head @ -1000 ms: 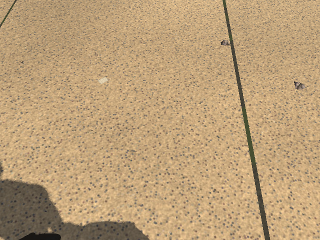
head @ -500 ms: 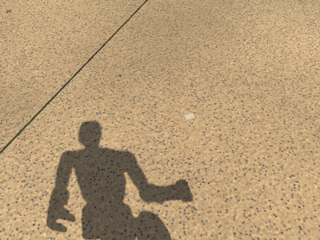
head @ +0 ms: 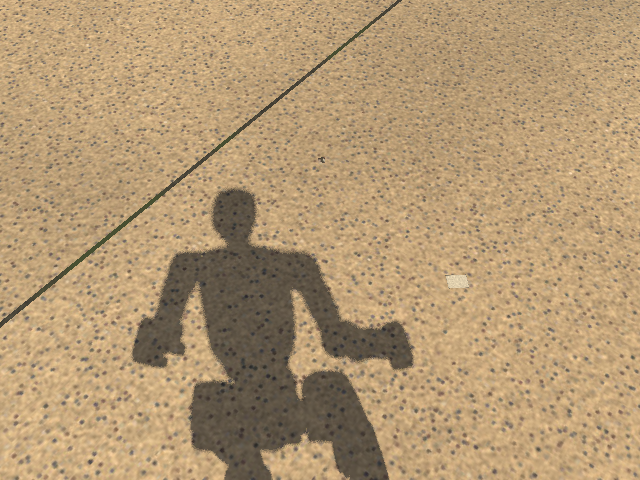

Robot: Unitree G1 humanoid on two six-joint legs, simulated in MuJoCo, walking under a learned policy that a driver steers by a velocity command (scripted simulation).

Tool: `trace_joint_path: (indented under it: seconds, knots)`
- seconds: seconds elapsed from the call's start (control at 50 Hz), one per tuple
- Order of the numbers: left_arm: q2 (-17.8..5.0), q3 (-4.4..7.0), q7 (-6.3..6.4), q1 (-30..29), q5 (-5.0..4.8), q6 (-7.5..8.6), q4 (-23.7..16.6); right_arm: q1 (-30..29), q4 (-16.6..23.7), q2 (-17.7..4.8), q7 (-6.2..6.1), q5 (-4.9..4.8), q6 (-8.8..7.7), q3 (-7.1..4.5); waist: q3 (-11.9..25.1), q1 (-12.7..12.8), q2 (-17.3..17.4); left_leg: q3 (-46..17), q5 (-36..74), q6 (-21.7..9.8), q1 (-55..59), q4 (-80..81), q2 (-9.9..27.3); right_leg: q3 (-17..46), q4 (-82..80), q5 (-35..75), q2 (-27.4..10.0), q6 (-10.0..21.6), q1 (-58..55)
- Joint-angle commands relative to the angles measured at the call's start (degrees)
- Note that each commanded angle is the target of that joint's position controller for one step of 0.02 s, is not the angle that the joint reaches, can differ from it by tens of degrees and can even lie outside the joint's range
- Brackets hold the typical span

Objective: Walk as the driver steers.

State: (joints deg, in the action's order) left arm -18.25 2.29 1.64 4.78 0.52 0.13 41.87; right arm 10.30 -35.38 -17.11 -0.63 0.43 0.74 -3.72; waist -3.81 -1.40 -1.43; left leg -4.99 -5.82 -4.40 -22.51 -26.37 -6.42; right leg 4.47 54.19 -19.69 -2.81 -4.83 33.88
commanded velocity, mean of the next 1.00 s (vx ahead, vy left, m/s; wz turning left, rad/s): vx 0.22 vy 0.00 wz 0.33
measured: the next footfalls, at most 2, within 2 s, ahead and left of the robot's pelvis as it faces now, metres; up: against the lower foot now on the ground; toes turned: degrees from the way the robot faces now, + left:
right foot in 0.14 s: +0.10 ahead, -0.16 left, +0.00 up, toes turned +3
left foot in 0.46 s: +0.13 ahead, +0.10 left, +0.00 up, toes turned +3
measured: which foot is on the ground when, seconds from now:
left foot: down 0.00-0.18, up 0.20-0.44, down 0.46-0.84, up 0.86-1.00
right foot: up 0.00-0.12, down 0.14-0.48, up 0.50-0.82, down 0.84-1.00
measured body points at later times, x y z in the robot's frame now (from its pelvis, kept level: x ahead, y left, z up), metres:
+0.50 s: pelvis +0.11 +0.00 +0.00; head +0.12 +0.01 +0.45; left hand +0.14 +0.29 -0.13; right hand +0.27 -0.27 -0.09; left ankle +0.09 +0.10 -0.74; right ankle +0.06 -0.16 -0.73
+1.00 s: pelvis +0.28 -0.01 +0.00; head +0.32 +0.00 +0.45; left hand +0.38 +0.29 -0.08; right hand +0.46 -0.27 -0.12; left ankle +0.17 +0.10 -0.65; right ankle +0.39 -0.08 -0.73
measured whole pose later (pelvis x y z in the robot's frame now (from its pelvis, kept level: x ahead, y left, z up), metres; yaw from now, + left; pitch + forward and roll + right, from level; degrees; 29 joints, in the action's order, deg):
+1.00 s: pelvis +0.28 -0.01 +0.00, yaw +21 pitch +1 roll +0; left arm -14.4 2.1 0.3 3.7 1.5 1.6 37.9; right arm 15.7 -40.2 -19.0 -2.7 -1.4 3.2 -4.9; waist -4.3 -1.9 1.4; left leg -3.8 -28.5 4.5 -26.9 -67.7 -0.8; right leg -3.3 27.0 -6.3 0.0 2.1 21.8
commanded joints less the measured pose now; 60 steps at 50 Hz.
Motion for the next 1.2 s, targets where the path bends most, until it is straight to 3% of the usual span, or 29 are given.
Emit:
trace_joint_path:
  seconds: [0.02,0.1,0.14,0.16,0.18,0.2,0.22,0.26,0.36,0.42,0.46,0.48,0.5,0.52,0.54,0.58,0.62,0.68,0.72,0.78,0.82,0.84,0.86,0.88,0.92,0.96,1.0,1.06,1.2]
  knots:
    - [-3.94,1.04,0.18,4.14,-0.28,-0.53,-1.92,-2.46,3.75,-7.93,-0.61,0.29,-0.20,-2.02,11.84,1.49,7.85,-12.60,2.51,-9.34,3.05,7.60,13.97,-1.03,-4.43,3.55,0.15,-0.14,-9.89]
    - [-3.43,0.99,-0.45,3.05,-0.26,0.22,-2.67,-1.88,2.09,-6.25,0.03,0.35,0.21,-1.02,9.42,0.79,9.09,-15.25,-2.98,-8.25,4.04,5.00,14.44,-1.91,-15.36,2.51,0.75,1.61,-14.29]
    - [-2.62,0.81,-1.15,5.16,0.56,0.92,-2.18,-0.33,0.71,-3.62,0.12,0.06,0.23,0.14,8.91,2.54,7.46,-14.00,-4.20,-4.30,2.40,2.02,11.76,-1.97,-29.17,12.14,0.26,3.88,-22.64]
    - [-5.38,1.10,-1.20,6.61,1.72,1.15,-2.40,2.57,-0.16,-1.40,0.04,0.74,-0.04,0.87,10.23,1.34,1.69,-10.17,-13.26,-0.58,0.35,-3.30,7.67,4.90,-32.42,15.05,-6.81,6.38,-26.51]
    - [-7.45,1.49,-1.17,4.85,2.09,1.00,-1.50,6.11,-0.32,-0.87,0.19,0.46,-0.35,0.72,9.00,-2.90,-9.06,-1.82,-19.94,2.35,-1.55,-6.33,1.85,11.06,-34.03,6.51,-11.44,11.79,-23.72]
    - [-5.58,1.35,-1.27,4.84,1.40,1.00,-1.58,1.62,0.41,-3.51,0.08,0.91,-0.67,0.37,7.06,0.20,-10.84,0.56,-18.19,4.03,0.40,-8.91,2.74,15.66,-38.90,-11.28,-12.31,14.34,-18.67]
    - [-6.98,1.77,-1.13,5.48,0.81,0.99,-1.57,-1.95,1.09,-5.86,0.17,0.23,-0.93,-0.54,4.18,1.94,-11.20,2.73,-17.20,4.33,-1.30,-13.09,2.22,17.53,-41.86,-20.63,-12.24,14.27,-17.95]
    - [-9.17,2.50,-0.44,8.19,-0.07,1.19,-0.79,-4.18,1.35,-6.36,0.32,-0.29,-1.36,-1.08,0.26,3.89,-11.96,3.11,-19.48,4.50,-6.94,-19.82,3.94,21.03,-44.37,-20.13,-14.82,15.60,-19.63]
    - [-7.83,2.71,-0.31,10.90,-1.73,1.52,0.40,-4.74,-0.04,-1.11,1.68,-1.29,-4.00,0.22,1.49,4.50,-8.58,5.72,-17.66,2.98,-3.29,-9.60,5.01,11.69,-42.25,-4.91,-10.08,14.55,-24.80]
    - [-8.09,3.01,-0.85,10.34,-2.03,1.23,0.39,-0.34,-2.77,-1.64,2.25,-1.49,-3.98,-0.21,4.19,2.08,-7.84,9.48,-6.29,2.24,10.41,1.14,2.98,5.50,-38.76,-1.35,-8.55,13.59,-20.46]
    - [-4.68,1.97,-1.29,9.94,-1.30,1.88,0.23,6.19,-4.69,-3.37,1.71,-1.97,-3.39,-0.92,6.97,-0.94,-5.31,5.30,-8.14,0.32,21.73,2.02,5.62,1.64,-31.56,-1.95,-6.96,10.34,-14.06]
    - [-0.67,0.79,-1.59,7.57,-0.27,2.68,-1.66,11.28,-5.38,-7.37,1.05,-1.69,-3.28,-1.88,8.19,-2.59,4.61,-9.91,-14.68,-3.86,28.42,6.52,14.68,-5.32,-16.23,-0.35,-1.59,6.24,-5.22]
    - [-1.52,0.81,-1.24,4.01,-0.66,4.11,-5.33,15.95,-6.15,-13.63,1.59,-1.56,-3.28,-3.62,6.80,-4.94,17.22,-30.59,-23.02,-12.70,32.49,13.09,23.86,-7.08,-2.49,-8.25,3.77,4.04,8.95]
    - [-5.15,1.86,-1.25,2.56,-1.66,5.41,-5.77,16.25,-6.31,-11.09,1.66,-1.37,-4.12,-2.84,3.13,-5.18,13.51,-35.15,-23.63,-15.69,33.14,14.70,26.22,-2.28,7.19,-12.32,1.58,4.38,17.07]
    - [-6.16,2.15,-1.81,2.95,-2.22,6.46,-5.54,14.86,-5.91,-8.72,1.48,-1.07,-4.85,-2.05,1.17,-3.87,11.02,-31.16,-19.51,-14.59,32.97,14.13,24.56,-0.58,10.00,-7.99,-0.35,5.51,19.54]
    - [-5.56,2.13,-2.49,2.43,-0.78,7.55,-5.15,12.40,-5.23,-7.15,1.17,-1.02,-5.02,-1.49,0.70,-2.18,6.23,-23.95,-8.66,-12.34,30.92,14.10,21.40,-0.82,7.04,-0.79,-1.81,5.66,19.08]
    - [-4.26,1.93,-3.11,0.84,0.03,7.48,-5.91,10.27,-4.63,-5.98,0.36,-1.04,-4.00,-0.99,0.55,-0.42,6.78,-16.63,10.03,-10.48,25.57,13.82,18.16,-2.34,-0.61,2.29,-1.05,3.94,12.88]
    - [-0.54,0.62,-3.52,-3.06,0.02,6.65,-7.12,8.45,-4.24,-8.71,-1.25,-1.20,-2.39,-2.03,1.60,-0.11,7.97,-7.62,23.52,-7.00,14.58,10.51,12.73,-5.77,-14.62,11.57,3.61,1.91,-1.09]
    - [-1.99,1.06,-3.51,-3.98,-0.46,6.05,-7.51,10.33,-4.68,-10.50,-1.73,-1.50,-1.68,-2.86,3.74,-0.47,8.91,-8.62,22.21,-5.27,10.98,8.95,12.52,-5.41,-19.81,18.94,6.21,1.64,-9.14]
    - [-4.91,2.34,-2.77,-1.04,-0.75,5.08,-7.32,8.70,-4.28,-9.83,-2.23,-2.27,-1.67,-3.16,4.85,2.17,8.87,-13.25,18.15,-2.25,11.07,4.63,13.59,-1.28,-24.22,21.01,5.44,3.30,-15.65]
    - [-6.70,3.31,-1.87,4.85,0.45,5.17,-6.18,6.69,-3.06,-7.49,-2.11,-2.16,-1.79,-2.79,8.73,5.50,6.98,-12.49,19.16,0.88,10.45,-5.44,9.45,-1.40,-29.17,27.36,3.10,5.91,-25.51]
    - [-9.73,3.82,-1.34,10.07,1.60,5.21,-6.23,7.38,-1.38,-3.76,-1.90,-0.92,-1.74,-1.65,16.43,6.69,-0.48,-10.01,3.53,3.09,4.67,-19.47,4.97,6.65,-27.04,40.77,-6.63,9.37,-38.46]
    - [-10.79,3.40,-1.31,10.03,2.32,4.23,-7.01,19.94,-2.75,0.95,-1.58,-0.15,-1.70,-0.39,24.25,0.93,-15.45,-7.10,-39.03,5.96,-6.21,-36.81,-2.24,23.63,-25.68,58.05,-22.05,18.52,-50.25]
    - [-9.33,3.52,-1.64,7.98,0.94,3.20,-7.30,23.83,-4.11,-5.60,-1.36,-1.64,-1.21,-1.53,25.60,-0.08,-15.59,-6.74,-35.33,7.18,-9.61,-45.74,1.80,32.00,-30.80,40.03,-24.23,21.62,-46.47]
    - [-3.21,1.90,-1.21,1.73,0.16,2.12,-8.34,13.41,-3.53,-9.54,-2.09,-2.32,0.89,-2.92,12.90,1.17,-4.65,-1.92,-26.04,8.90,-13.32,-47.83,6.29,17.64,-34.41,21.41,-16.75,17.81,-33.66]
    - [-3.58,1.83,-1.06,-1.96,0.97,1.56,-7.76,11.35,-2.54,-8.11,-2.49,-1.85,2.82,-3.03,7.63,-0.48,-5.72,-0.34,-22.04,9.68,-8.26,-45.56,8.42,8.94,-37.77,17.32,-12.72,17.06,-21.37]
    - [-4.04,2.26,-0.75,-2.54,1.42,1.82,-6.93,10.82,-1.72,-5.54,-2.44,-1.59,3.09,-2.47,6.62,-0.61,-7.02,1.96,-19.86,9.47,-5.19,-40.15,8.63,3.53,-39.77,18.10,-11.18,17.68,-17.94]
    - [-5.50,3.02,-0.24,-1.79,0.62,1.68,-5.82,6.74,0.34,-4.26,-1.81,-0.88,2.74,-1.70,8.42,0.71,-5.48,2.33,-17.10,8.75,-4.61,-31.83,10.70,1.86,-40.15,20.85,-14.07,19.76,-21.07]
    - [-8.69,4.11,-0.74,-2.49,-1.03,0.02,-4.30,3.53,2.32,-6.00,0.65,-1.16,2.94,-1.95,8.40,0.63,-5.30,6.49,-11.99,5.02,4.04,-14.91,10.06,-3.30,-37.92,15.11,-15.72,17.06,-21.88]
Velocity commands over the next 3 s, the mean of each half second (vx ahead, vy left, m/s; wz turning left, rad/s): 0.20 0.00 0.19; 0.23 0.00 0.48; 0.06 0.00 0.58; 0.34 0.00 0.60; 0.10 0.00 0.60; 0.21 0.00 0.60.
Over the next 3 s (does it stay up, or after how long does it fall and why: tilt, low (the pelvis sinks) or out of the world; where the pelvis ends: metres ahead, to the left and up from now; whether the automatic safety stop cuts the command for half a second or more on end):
stays up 0.52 0.32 0.01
